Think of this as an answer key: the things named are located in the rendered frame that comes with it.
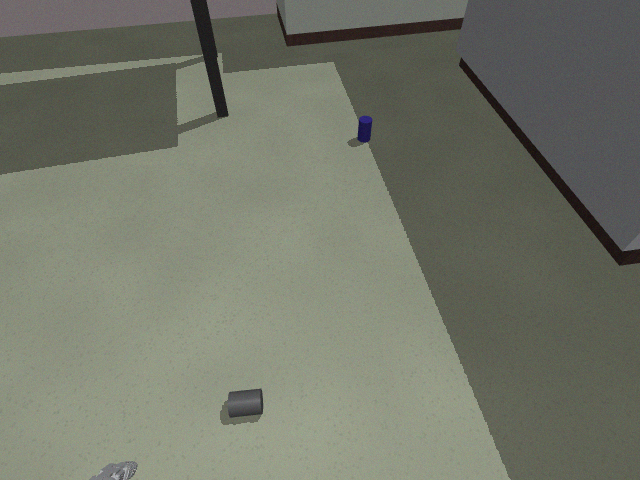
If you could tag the left robot hand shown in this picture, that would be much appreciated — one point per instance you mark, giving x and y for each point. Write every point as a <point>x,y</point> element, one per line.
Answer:
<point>120,471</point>

